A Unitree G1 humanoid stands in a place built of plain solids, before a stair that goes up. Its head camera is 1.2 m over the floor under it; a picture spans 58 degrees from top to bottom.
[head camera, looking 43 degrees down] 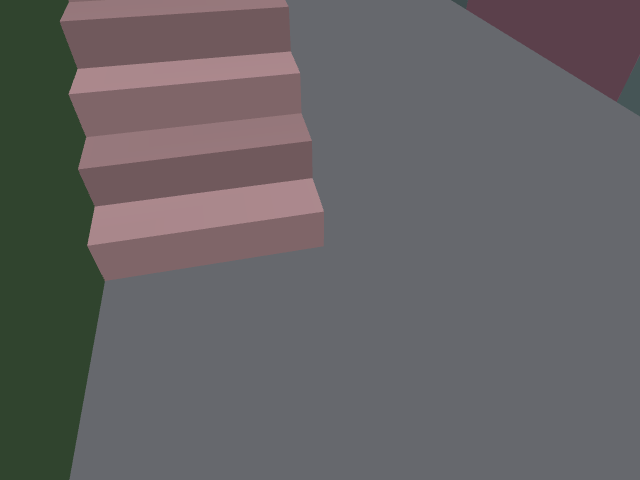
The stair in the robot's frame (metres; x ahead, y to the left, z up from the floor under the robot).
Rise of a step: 0.18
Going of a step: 0.20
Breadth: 0.93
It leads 13 degrees to the left of straight ahead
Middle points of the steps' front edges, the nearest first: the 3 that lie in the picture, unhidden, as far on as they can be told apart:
1.15 0.44 0.18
1.35 0.48 0.36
1.54 0.53 0.54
